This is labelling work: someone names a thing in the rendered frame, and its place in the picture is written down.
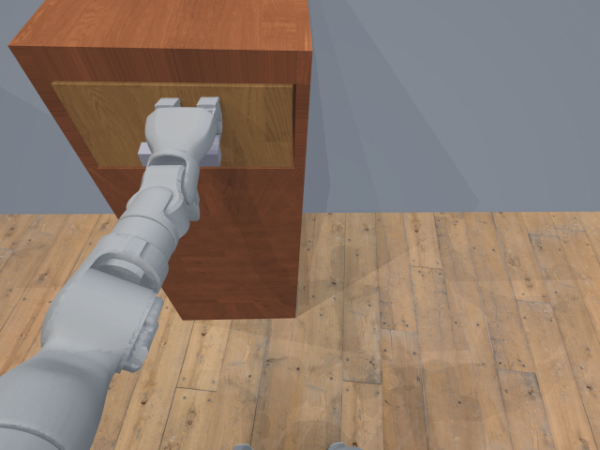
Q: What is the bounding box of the drawer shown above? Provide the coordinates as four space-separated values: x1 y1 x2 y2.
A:
52 81 293 167

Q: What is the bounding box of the left robot forearm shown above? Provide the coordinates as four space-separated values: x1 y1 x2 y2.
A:
40 149 200 348

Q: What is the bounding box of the left robot upper arm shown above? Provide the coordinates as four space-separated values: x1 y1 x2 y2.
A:
0 268 164 450

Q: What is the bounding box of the cabinet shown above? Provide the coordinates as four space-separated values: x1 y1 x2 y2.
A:
8 0 312 321

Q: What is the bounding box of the handle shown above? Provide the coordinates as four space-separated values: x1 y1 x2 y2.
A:
138 134 221 167

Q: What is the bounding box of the robot left hand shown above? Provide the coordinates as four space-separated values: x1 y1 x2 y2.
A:
144 97 222 221

